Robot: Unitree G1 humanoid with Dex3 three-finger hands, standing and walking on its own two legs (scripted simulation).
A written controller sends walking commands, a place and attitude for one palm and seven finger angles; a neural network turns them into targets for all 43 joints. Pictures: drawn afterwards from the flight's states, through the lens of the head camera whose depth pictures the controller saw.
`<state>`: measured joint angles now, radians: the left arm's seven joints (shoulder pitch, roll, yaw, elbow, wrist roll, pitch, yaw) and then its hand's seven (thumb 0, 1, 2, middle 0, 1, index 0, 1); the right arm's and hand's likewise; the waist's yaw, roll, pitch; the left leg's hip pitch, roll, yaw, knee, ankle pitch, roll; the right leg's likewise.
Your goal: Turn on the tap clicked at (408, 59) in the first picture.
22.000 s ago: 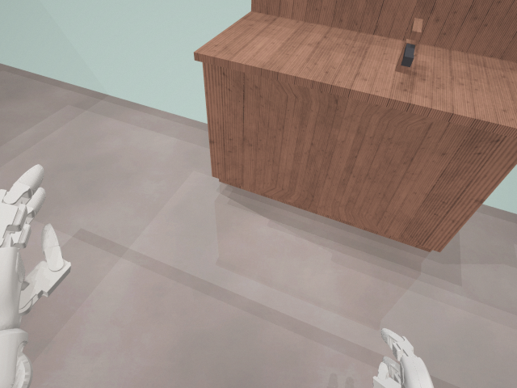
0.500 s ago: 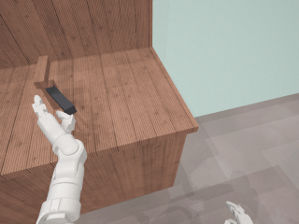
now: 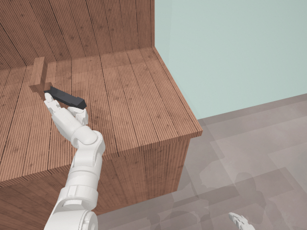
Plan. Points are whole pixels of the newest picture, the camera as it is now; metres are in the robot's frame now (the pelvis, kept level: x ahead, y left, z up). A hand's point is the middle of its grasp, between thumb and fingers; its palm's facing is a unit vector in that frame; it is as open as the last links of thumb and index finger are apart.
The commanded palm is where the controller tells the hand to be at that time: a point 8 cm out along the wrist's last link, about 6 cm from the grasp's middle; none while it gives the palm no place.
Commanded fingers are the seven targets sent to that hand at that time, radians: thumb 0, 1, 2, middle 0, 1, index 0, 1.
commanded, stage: push the lever round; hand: left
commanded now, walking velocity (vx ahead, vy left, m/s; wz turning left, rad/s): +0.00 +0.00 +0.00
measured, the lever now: (78, 104) +0.43 +0.23 +0.10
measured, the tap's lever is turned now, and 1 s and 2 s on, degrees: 45 68 74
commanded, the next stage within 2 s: lift the hand up off the lever in 0.96 s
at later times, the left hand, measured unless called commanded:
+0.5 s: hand (94, 105) +0.43 +0.19 +0.09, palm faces +0.83 -0.55 -0.11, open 7.6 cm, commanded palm +0.38 +0.21 +0.09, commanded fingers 0.00 0.90 0.90 -0.15 -0.15 -0.15 -0.15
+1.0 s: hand (94, 99) +0.45 +0.20 +0.09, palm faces +0.83 -0.55 -0.10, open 7.7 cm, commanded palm +0.40 +0.22 +0.09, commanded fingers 0.00 0.90 0.90 -0.15 -0.15 -0.15 -0.15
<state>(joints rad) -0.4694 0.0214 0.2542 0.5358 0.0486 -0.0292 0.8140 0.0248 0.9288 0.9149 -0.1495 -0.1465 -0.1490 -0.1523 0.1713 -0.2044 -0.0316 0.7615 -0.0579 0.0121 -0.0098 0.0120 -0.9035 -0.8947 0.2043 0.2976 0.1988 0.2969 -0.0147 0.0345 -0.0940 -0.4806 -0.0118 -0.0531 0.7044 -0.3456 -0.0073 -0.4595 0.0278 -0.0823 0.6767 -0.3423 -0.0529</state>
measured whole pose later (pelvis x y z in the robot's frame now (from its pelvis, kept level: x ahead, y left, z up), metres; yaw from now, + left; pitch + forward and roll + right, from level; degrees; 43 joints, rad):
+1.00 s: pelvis +0.00 -0.01 -0.01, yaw +0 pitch +12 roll -1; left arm -0.76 0.09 0.42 0.87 0.12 -0.08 0.92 0.02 0.92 0.92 -0.15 -0.15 -0.14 -0.15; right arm 0.25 -0.21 -0.05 0.80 -0.10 0.01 0.04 0.01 -0.91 -0.89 0.20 0.30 0.20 0.30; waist -0.09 0.03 -0.13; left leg -0.60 0.00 -0.05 0.76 -0.36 -0.01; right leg -0.58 0.04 -0.08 0.73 -0.35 -0.06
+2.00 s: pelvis +0.01 -0.01 +0.01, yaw +0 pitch +8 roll +0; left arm -0.69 0.04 0.36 0.67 0.09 0.09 0.89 0.02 0.90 0.90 -0.15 -0.15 -0.15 -0.15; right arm 0.21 -0.21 -0.05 0.78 -0.08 0.02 0.03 0.01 -0.91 -0.89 0.20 0.30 0.20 0.30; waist -0.04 0.04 -0.12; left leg -0.45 0.00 -0.06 0.64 -0.33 -0.02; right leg -0.44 0.04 -0.08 0.63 -0.33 -0.07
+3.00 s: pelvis +0.01 -0.01 +0.01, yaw -1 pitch +4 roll +0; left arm -0.65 0.01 0.32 0.51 0.07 0.25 0.88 0.02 0.90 0.90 -0.15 -0.15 -0.15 -0.15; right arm 0.18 -0.19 -0.03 0.80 -0.06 0.01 0.01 0.01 -0.90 -0.89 0.20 0.30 0.20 0.30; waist 0.00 0.04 -0.09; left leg -0.32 0.00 -0.03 0.54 -0.29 -0.02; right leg -0.32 0.04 -0.06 0.54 -0.30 -0.06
